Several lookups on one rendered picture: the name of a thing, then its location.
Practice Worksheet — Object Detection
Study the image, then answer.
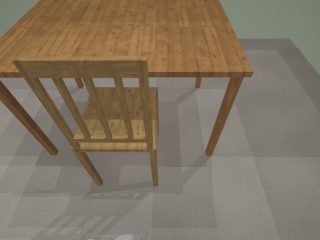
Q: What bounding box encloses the table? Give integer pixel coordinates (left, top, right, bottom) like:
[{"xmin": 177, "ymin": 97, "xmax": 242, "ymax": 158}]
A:
[{"xmin": 0, "ymin": 0, "xmax": 254, "ymax": 156}]

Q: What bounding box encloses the chair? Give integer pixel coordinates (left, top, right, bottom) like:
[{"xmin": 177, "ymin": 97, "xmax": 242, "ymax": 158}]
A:
[{"xmin": 12, "ymin": 56, "xmax": 159, "ymax": 186}]

